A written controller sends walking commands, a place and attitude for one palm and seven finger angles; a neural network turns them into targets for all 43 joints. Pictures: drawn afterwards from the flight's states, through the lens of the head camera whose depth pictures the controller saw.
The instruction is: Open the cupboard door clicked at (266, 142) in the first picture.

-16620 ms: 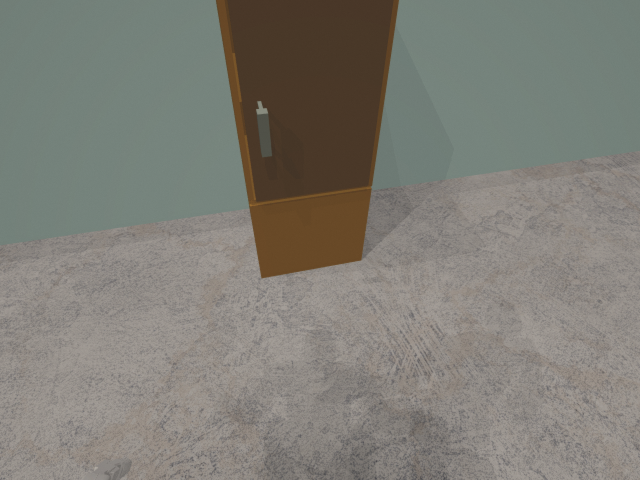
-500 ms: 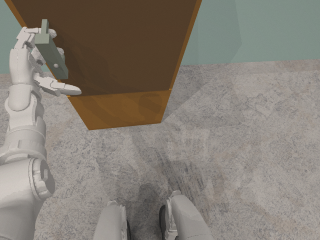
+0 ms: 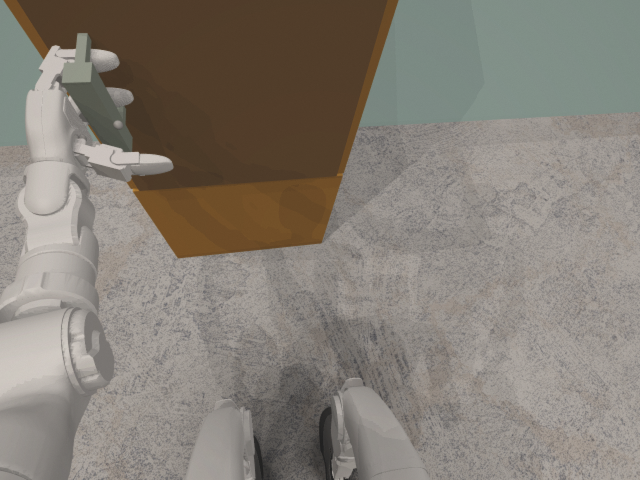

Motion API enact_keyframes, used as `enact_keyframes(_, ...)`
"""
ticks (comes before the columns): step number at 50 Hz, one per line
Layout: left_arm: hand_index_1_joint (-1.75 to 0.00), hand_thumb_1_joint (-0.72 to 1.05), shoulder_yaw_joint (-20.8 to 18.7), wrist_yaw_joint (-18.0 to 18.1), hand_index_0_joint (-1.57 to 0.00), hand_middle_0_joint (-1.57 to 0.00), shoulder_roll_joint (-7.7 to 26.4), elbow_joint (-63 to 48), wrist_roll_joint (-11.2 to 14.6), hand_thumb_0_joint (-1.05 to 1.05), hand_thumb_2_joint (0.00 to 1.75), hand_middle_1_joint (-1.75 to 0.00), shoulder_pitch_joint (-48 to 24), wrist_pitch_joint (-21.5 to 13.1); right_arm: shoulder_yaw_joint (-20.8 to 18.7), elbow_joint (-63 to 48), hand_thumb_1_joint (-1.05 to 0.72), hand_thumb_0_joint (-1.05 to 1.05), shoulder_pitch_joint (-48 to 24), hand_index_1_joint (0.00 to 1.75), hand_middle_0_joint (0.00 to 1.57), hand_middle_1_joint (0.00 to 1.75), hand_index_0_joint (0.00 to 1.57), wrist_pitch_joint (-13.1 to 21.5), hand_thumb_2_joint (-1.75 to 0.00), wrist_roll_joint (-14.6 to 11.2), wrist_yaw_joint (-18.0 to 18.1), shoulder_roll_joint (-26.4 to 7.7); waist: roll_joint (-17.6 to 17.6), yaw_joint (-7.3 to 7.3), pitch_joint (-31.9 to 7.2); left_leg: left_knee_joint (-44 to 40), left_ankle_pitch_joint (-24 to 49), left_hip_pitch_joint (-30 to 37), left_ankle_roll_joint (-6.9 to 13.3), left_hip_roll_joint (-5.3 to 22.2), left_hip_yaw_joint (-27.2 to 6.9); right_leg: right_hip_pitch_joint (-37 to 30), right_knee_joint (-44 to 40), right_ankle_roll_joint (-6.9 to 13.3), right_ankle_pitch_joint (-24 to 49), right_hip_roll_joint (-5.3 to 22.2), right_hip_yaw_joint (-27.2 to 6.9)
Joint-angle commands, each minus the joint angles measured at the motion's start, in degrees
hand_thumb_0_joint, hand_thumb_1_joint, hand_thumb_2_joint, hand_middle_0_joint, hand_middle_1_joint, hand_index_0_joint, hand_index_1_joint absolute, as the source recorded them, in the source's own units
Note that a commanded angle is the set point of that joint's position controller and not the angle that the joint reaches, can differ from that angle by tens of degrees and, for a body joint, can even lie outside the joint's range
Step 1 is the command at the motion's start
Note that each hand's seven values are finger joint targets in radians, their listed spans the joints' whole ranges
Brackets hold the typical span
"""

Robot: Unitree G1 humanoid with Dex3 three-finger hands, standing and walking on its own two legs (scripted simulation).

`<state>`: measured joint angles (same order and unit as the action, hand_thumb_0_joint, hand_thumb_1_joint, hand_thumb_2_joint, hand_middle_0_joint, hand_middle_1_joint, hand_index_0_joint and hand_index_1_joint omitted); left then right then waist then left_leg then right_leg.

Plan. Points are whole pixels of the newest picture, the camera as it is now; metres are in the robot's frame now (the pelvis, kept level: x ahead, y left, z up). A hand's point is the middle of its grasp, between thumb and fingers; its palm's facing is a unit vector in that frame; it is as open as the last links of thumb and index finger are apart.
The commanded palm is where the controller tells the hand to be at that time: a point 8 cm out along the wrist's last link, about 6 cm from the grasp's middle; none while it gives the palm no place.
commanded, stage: close the thumb around the handle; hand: left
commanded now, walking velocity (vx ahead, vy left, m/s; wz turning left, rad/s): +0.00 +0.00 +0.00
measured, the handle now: (103, 97) +0.57 +0.21 +0.04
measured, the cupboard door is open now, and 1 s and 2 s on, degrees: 0 8 44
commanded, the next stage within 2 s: pull the door open along its arc in 0.52 s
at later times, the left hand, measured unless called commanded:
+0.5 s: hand (118, 128) +0.52 +0.18 +0.05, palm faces +0.04 -1.00 -0.02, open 6.2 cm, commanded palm +0.49 +0.23 +0.04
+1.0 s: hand (126, 162) +0.47 +0.17 +0.05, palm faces +0.04 -1.00 -0.01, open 6.4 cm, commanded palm +0.41 +0.21 +0.04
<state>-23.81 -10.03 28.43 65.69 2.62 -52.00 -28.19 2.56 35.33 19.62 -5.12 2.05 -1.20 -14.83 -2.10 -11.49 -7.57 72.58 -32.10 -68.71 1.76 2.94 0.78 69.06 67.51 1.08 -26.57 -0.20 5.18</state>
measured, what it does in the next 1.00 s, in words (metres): stands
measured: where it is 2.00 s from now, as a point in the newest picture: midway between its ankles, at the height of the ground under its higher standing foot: outside the picture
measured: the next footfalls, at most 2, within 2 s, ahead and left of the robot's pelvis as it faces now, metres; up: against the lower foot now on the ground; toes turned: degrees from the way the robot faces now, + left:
none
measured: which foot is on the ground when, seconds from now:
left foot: down 0.00-1.00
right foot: down 0.00-1.00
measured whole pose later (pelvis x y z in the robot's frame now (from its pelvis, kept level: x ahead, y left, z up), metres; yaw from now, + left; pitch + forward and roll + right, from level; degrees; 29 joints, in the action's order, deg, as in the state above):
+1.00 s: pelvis +0.02 +0.00 +0.02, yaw -1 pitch +25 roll -3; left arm -19.0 -8.0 19.4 48.4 8.0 -32.6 -26.8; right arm 1.1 33.6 20.8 -5.6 0.3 -2.7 -13.7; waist -1.7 -8.7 -9.3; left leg 66.7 -31.9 -60.3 2.0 3.1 2.8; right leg 61.8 62.5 0.6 -26.1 -0.8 3.1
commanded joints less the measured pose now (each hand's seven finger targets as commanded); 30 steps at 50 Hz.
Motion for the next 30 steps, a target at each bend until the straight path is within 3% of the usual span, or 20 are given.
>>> enact_keyframes(1, -1.26, 0.06, -2.4, 0.2, -0.34, -0.34, 14.9, -9.9, 0.9, 0.00, 0.54, -1.26, -22.5, -2.9, -3.8, -2.3, -0.90, 0.00, 10.9, 0.30, 0.20, 0.30, 0.20, 0.3, -0.90, 0.1, 0.5, -10.8, -6.3, -0.05, -30.1, -8.0, 24.6, 21.0, -0.3, -1.4, -4.6, -17.8, -6.6, -0.2, 16.9, -1.9, -3.1)
enact_keyframes(3, -1.27, 0.17, -2.4, 0.0, -0.35, -0.35, 15.4, -9.6, 1.0, 0.00, 0.59, -1.27, -22.6, -2.2, -3.6, -2.8, -0.90, 0.00, 10.7, 0.30, 0.20, 0.30, 0.20, 0.3, -0.90, -0.1, 0.7, -10.7, -4.7, -0.20, -29.5, -8.2, 22.4, 18.2, 0.1, -1.6, -4.0, -19.7, -7.2, -0.3, 16.7, -1.8, -3.8)
enact_keyframes(5, -1.28, 0.28, -1.7, -0.4, -0.36, -0.36, 15.0, -10.7, 0.9, 0.00, 0.64, -1.28, -23.5, -2.7, -3.5, -2.9, -0.90, 0.00, 10.7, 0.30, 0.20, 0.30, 0.20, 0.5, -0.90, -0.2, 0.8, -10.5, -6.9, -0.19, -30.3, -8.3, 23.0, 19.6, 0.0, -1.7, -3.9, -19.3, -7.1, -0.2, 17.1, -1.9, -3.9)
enact_keyframes(6, -1.29, 0.34, -2.9, -0.5, -0.36, -0.36, 16.5, -11.5, 1.1, 0.00, 0.66, -1.29, -24.0, -3.1, -3.5, -2.6, -0.90, 0.00, 10.6, 0.30, 0.20, 0.30, 0.20, 0.5, -0.90, -0.1, 0.9, -10.6, -7.4, 0.04, -30.7, -8.2, 23.7, 20.2, 0.0, -1.6, -4.0, -19.2, -7.0, -0.2, 17.4, -1.8, -3.9)
enact_keyframes(8, -1.30, 0.45, -1.9, -0.8, -0.37, -0.37, 15.2, -12.6, 1.2, 0.00, 0.71, -1.30, -23.3, -3.8, -3.6, -2.7, -0.90, 0.00, 10.5, 0.30, 0.20, 0.30, 0.20, 0.7, -0.90, -0.1, 0.8, -10.4, -8.4, 0.29, -32.0, -8.0, 25.0, 21.8, -0.2, -1.6, -4.2, -19.0, -6.8, 0.0, 17.9, -1.9, -3.8)
enact_keyframes(9, -1.31, 0.51, -1.0, -1.0, -0.37, -0.37, 14.1, -12.8, 1.4, 0.00, 0.73, -1.31, -24.3, -4.1, -3.6, -2.7, -0.90, 0.00, 10.6, 0.30, 0.20, 0.30, 0.20, 0.8, -0.90, 0.0, 0.7, -10.4, -8.0, -0.29, -32.1, -7.7, 25.3, 22.2, -0.1, -1.5, -4.4, -18.2, -6.5, 0.0, 18.0, -2.0, -3.7)
enact_keyframes(13, -1.33, 0.73, -1.2, -1.6, -0.39, -0.39, 14.3, -10.2, 1.7, 0.00, 0.83, -1.33, -23.6, -3.2, -3.7, -2.0, -0.90, 0.00, 10.6, 0.30, 0.20, 0.30, 0.20, 0.8, -0.90, -0.1, 0.9, -10.7, -6.5, -0.85, -29.9, -7.9, 23.0, 20.3, 0.0, -1.5, -4.4, -17.9, -7.2, -0.3, 16.4, -1.9, -3.7)
enact_keyframes(14, -1.34, 0.79, -0.3, -1.9, -0.39, -0.39, 13.2, -10.7, 1.8, 0.00, 0.85, -1.34, -23.7, -3.2, -3.7, -2.2, -0.90, 0.00, 10.8, 0.30, 0.20, 0.30, 0.20, 0.9, -0.90, -0.1, 0.8, -10.6, -8.1, -0.50, -30.4, -8.0, 23.9, 21.3, -0.1, -1.6, -4.4, -17.6, -7.0, -0.1, 16.8, -1.9, -3.7)
enact_keyframes(16, -1.35, 0.90, -0.7, -1.9, -0.40, -0.40, 13.9, -11.0, 1.8, 0.00, 0.90, -1.35, -24.4, -2.8, -3.7, -1.9, -0.90, 0.00, 10.7, 0.30, 0.20, 0.30, 0.20, 0.9, -0.90, -0.1, 0.9, -10.8, -8.1, -0.65, -30.6, -8.0, 23.8, 21.7, -0.2, -1.4, -4.5, -17.1, -7.1, -0.2, 16.4, -1.8, -3.5)
enact_keyframes(18, -1.35, 0.90, -0.5, -1.7, -0.40, -0.40, 13.2, -11.2, 1.7, 0.00, 0.90, -1.35, -22.8, -2.8, -3.8, -2.3, -0.90, 0.00, 10.7, 0.30, 0.20, 0.30, 0.20, 0.8, -0.90, -0.2, 0.8, -10.6, -8.5, 0.02, -31.1, -8.3, 25.1, 22.9, -0.4, -1.5, -4.7, -17.0, -7.0, 0.0, 16.7, -1.9, -3.2)
enact_keyframes(20, -1.35, 0.90, -0.1, -1.5, -0.40, -0.40, 12.5, -12.6, 2.0, 0.00, 0.90, -1.35, -24.0, -3.3, -3.9, -2.0, -0.90, 0.00, 10.7, 0.30, 0.20, 0.30, 0.20, 0.9, -0.90, 0.0, 0.7, -10.6, -9.3, -0.39, -32.2, -7.9, 26.8, 24.7, -0.5, -1.3, -4.9, -16.2, -6.8, -0.1, 17.6, -1.9, -3.1)
enact_keyframes(21, -1.35, 0.90, -1.9, -1.1, -0.40, -0.40, 14.5, -12.1, 1.8, 0.00, 0.90, -1.35, -23.4, -3.2, -4.0, -1.9, -0.90, 0.00, 10.9, 0.30, 0.20, 0.30, 0.20, 0.7, -0.90, -0.1, 0.8, -10.7, -7.7, 0.04, -31.8, -7.8, 26.7, 23.6, -0.5, -1.3, -4.9, -17.0, -6.6, -0.1, 17.7, -1.9, -3.1)
enact_keyframes(23, -1.35, 0.90, -3.1, -0.2, -0.40, -0.40, 15.3, -11.7, 2.2, 0.00, 0.90, -1.35, -22.6, -3.0, -3.8, -2.4, -0.90, 0.00, 10.6, 0.30, 0.20, 0.30, 0.20, 0.7, -0.90, -0.1, 0.8, -10.6, -6.6, 0.47, -30.6, -8.2, 25.2, 21.4, -0.3, -1.6, -4.5, -18.7, -6.9, -0.2, 17.6, -1.9, -3.3)
enact_keyframes(25, -1.35, 0.90, -2.7, 0.2, -0.40, -0.40, 15.0, -12.7, 1.3, 0.00, 0.90, -1.35, -21.9, -3.6, -3.8, -2.6, -0.90, 0.00, 10.6, 0.30, 0.20, 0.30, 0.20, 0.7, -0.90, 0.1, 0.6, -10.4, -8.3, 0.87, -32.2, -7.9, 26.7, 22.6, -0.4, -1.6, -4.3, -18.8, -6.4, -0.1, 18.9, -1.9, -3.4)
enact_keyframes(30, -1.35, 0.90, -2.8, 0.0, -0.40, -0.40, 15.7, -11.6, 0.9, 0.00, 0.90, -1.35, -20.9, -3.8, -3.6, -3.1, -0.90, 0.00, 9.9, 0.30, 0.20, 0.30, 0.20, 0.7, -0.90, -0.2, 0.6, -10.3, -6.4, 0.59, -29.8, -8.2, 23.6, 19.6, -0.1, -1.7, -3.7, -20.0, -7.0, -0.2, 17.8, -2.0, -4.0)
